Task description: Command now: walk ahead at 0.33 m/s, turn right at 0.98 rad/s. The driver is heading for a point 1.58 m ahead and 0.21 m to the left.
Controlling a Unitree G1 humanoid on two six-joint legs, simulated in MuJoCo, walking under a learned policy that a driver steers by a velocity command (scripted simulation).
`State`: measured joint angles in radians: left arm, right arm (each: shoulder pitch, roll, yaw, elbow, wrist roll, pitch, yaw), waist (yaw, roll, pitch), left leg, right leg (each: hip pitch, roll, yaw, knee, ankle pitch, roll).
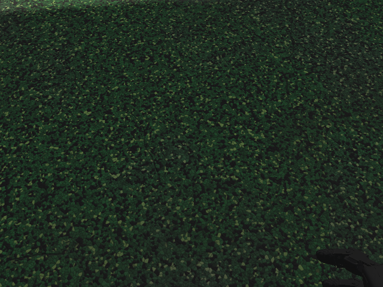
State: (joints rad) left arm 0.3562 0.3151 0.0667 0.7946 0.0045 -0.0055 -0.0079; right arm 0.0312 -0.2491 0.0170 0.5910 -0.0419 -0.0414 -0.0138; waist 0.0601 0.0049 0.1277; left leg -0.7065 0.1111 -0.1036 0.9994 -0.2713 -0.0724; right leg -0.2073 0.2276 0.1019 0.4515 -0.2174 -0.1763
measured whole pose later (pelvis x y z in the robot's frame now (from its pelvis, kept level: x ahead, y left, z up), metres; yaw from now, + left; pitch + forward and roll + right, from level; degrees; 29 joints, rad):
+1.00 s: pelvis +0.15 +0.09 +0.00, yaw +1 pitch +1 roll -1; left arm 0.16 0.30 0.05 0.68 0.03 0.05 0.02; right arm 0.26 -0.32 -0.08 0.65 0.00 0.06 0.01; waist -0.01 -0.04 0.06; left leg -0.27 -0.08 -0.03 0.54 -0.29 0.08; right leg -0.49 -0.03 0.00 1.09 -0.45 0.05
